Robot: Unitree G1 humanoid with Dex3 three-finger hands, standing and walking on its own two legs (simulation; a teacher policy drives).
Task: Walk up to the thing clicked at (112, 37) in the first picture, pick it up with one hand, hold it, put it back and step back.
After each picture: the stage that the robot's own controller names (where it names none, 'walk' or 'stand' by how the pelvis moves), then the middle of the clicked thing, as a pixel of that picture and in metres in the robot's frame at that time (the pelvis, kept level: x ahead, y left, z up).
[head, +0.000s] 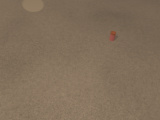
stand; (112, 36) +1.62 -0.43 -0.72
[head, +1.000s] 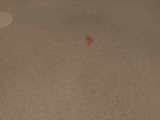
walk; (87, 40) +1.53 +0.00 -0.70
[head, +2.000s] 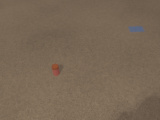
walk; (55, 69) +1.00 +0.29 -0.72
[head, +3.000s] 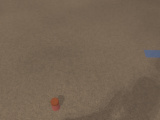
walk; (55, 104) +0.61 +0.23 -0.71
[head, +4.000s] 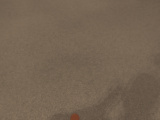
walk; out of the picture +0.48 +0.06 -0.67
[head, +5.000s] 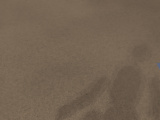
stand; out of the picture +0.40 +0.07 -0.72
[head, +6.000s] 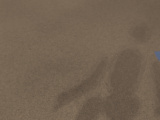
walk; out of the picture +0.34 +0.12 -0.71
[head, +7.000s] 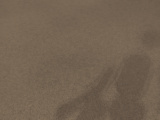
walk; out of the picture +0.37 +0.07 -0.70
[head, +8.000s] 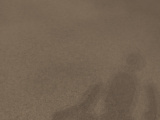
stand; out of the picture +0.41 +0.02 -0.71
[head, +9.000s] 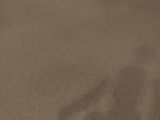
stand; out of the picture +0.39 +0.03 -0.73
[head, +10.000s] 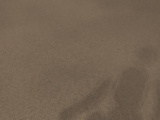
stand; out of the picture +0.38 +0.03 -0.73
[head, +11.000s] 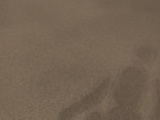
go down; out of the picture +0.38 +0.03 -0.73
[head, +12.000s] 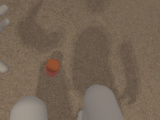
go down; (52, 68) +0.47 +0.01 -0.37
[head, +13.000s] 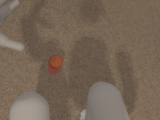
go down; (54, 65) +0.49 +0.02 -0.33
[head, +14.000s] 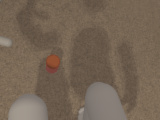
go down; (52, 64) +0.48 +0.02 -0.35
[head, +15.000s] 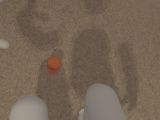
go down; (53, 65) +0.48 +0.02 -0.36
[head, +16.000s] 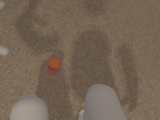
go down; (53, 66) +0.48 +0.02 -0.36
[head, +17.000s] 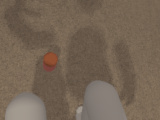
go down; (49, 62) +0.48 +0.02 -0.34
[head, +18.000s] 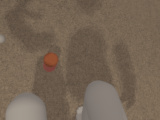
go down; (50, 62) +0.48 +0.02 -0.34
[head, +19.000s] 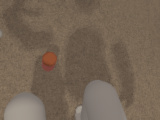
go down; (48, 62) +0.49 +0.02 -0.34
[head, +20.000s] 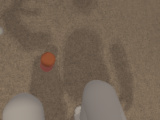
go down; (47, 62) +0.49 +0.02 -0.34
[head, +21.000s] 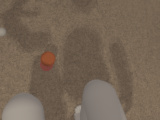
go down; (47, 61) +0.49 +0.03 -0.34
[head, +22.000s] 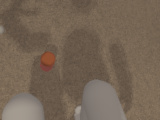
go down; (47, 62) +0.49 +0.02 -0.34
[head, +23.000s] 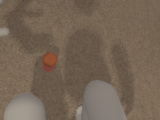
go down; (49, 62) +0.49 +0.02 -0.34
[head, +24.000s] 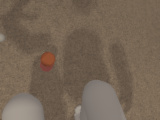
go down; (47, 62) +0.49 +0.03 -0.34
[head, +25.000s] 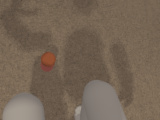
go down; (47, 62) +0.49 +0.03 -0.34
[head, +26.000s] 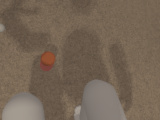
go down; (47, 61) +0.49 +0.03 -0.33
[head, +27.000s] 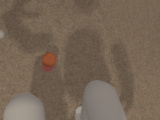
go down; (48, 62) +0.48 +0.02 -0.34
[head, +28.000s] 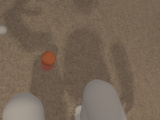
go down; (47, 61) +0.49 +0.03 -0.34
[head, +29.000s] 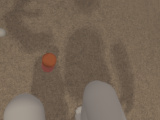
go down; (48, 63) +0.48 +0.02 -0.34
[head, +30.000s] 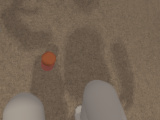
go down; (48, 61) +0.49 +0.03 -0.34
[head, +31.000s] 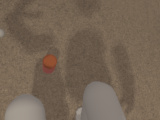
go down; (49, 64) +0.48 +0.02 -0.34
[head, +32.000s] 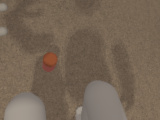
go down; (49, 62) +0.49 +0.02 -0.34
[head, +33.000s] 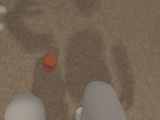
go down; (49, 63) +0.49 +0.02 -0.34
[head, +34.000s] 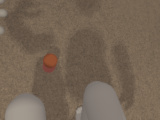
go down; (49, 63) +0.49 +0.02 -0.35
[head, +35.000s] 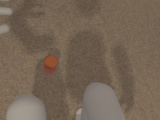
go down; (50, 65) +0.49 +0.02 -0.35
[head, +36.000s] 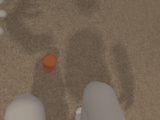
go down; (48, 64) +0.49 +0.02 -0.35
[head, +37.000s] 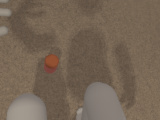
go down; (51, 64) +0.48 +0.02 -0.35
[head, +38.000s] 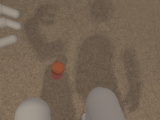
go down; (57, 70) +0.48 +0.01 -0.37
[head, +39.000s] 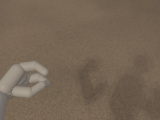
hold; out of the picture +0.39 -0.01 -0.67
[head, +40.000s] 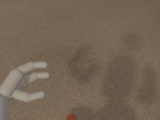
go down; out of the picture +0.41 +0.01 -0.66
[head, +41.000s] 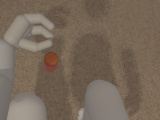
go down; (50, 62) +0.50 +0.02 -0.32
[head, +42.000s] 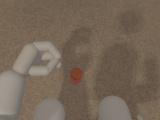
lower; (75, 76) +0.48 +0.00 -0.41
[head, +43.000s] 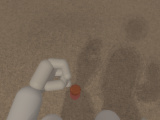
hold; (75, 92) +0.47 +0.00 -0.50
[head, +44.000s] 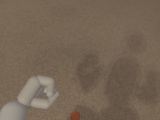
crouch; (75, 118) +0.42 -0.01 -0.64
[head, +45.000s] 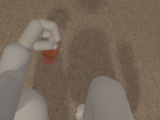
lower; (49, 54) +0.50 +0.02 -0.30
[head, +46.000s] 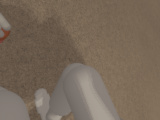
lower; out of the picture +0.50 +0.08 -0.29
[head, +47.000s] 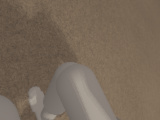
hold; out of the picture +0.50 +0.09 -0.30
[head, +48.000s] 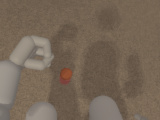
hold; (65, 76) +0.49 +0.00 -0.42
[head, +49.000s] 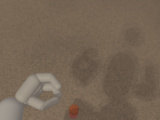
crouch; (73, 111) +0.43 -0.01 -0.63
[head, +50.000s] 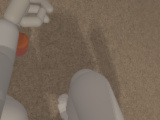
rest; (19, 45) +0.51 +0.04 -0.29
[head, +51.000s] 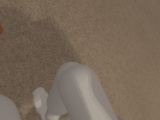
hold; out of the picture +0.51 +0.08 -0.29
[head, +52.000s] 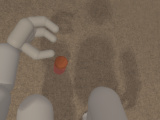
crouch; (60, 65) +0.50 +0.01 -0.36
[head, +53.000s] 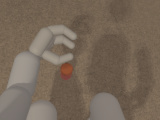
hold; (66, 71) +0.49 -0.01 -0.41
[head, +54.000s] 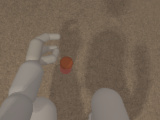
hold; (66, 65) +0.50 +0.00 -0.39
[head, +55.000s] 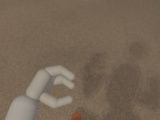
crouch; (76, 119) +0.44 -0.01 -0.64
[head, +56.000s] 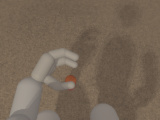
crouch; (70, 83) +0.47 +0.00 -0.48
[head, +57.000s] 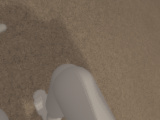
rest; out of the picture +0.51 +0.08 -0.29
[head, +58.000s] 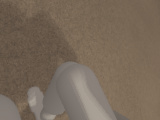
lower; out of the picture +0.52 +0.09 -0.29
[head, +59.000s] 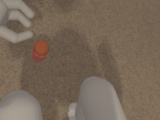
hold; (40, 51) +0.51 +0.04 -0.31
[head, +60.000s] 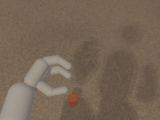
crouch; (73, 100) +0.46 -0.01 -0.57
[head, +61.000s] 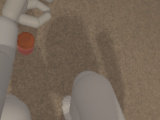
crouch; (25, 44) +0.52 +0.03 -0.29
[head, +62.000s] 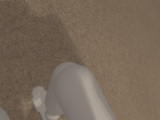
lower; out of the picture +0.52 +0.08 -0.29
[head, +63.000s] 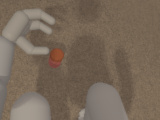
hold; (55, 58) +0.52 +0.01 -0.34
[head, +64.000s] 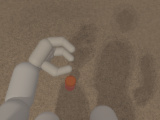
hold; (70, 83) +0.48 -0.01 -0.49
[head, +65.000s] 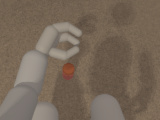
hold; (68, 71) +0.50 -0.01 -0.42
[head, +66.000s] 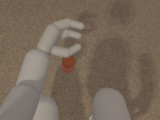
hold; (68, 64) +0.51 -0.01 -0.37
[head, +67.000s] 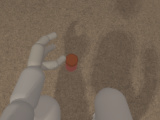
hold; (71, 63) +0.51 -0.01 -0.38
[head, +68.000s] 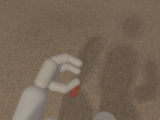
hold; (73, 90) +0.48 +0.00 -0.51
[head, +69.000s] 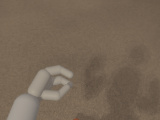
crouch; out of the picture +0.43 -0.01 -0.67
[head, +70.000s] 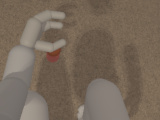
lower; (53, 52) +0.52 +0.00 -0.33
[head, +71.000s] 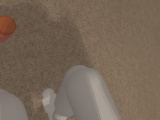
stand; (2, 29) +0.52 +0.08 -0.30
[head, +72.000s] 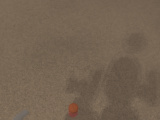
stand; (73, 110) +0.45 +0.00 -0.61
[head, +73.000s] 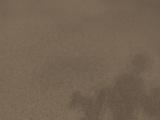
stand; out of the picture +0.42 -0.03 -0.66
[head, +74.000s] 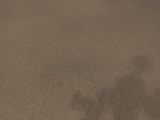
stand; out of the picture +0.43 -0.02 -0.66
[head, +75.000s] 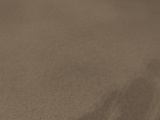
stand; out of the picture +0.44 -0.03 -0.72
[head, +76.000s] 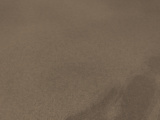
stand; out of the picture +0.44 -0.01 -0.73
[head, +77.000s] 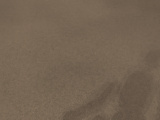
walk; out of the picture +0.42 +0.00 -0.73
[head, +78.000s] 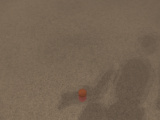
walk; (82, 95) +0.59 +0.01 -0.71
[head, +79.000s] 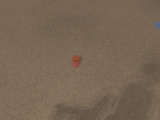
walk; (75, 61) +0.93 +0.00 -0.70
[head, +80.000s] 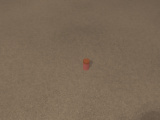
stand; (86, 64) +1.07 -0.02 -0.71
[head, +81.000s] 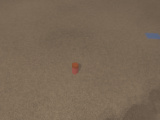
stand; (75, 68) +1.04 +0.01 -0.72
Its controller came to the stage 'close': yes
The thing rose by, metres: 0.00
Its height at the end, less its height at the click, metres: +0.00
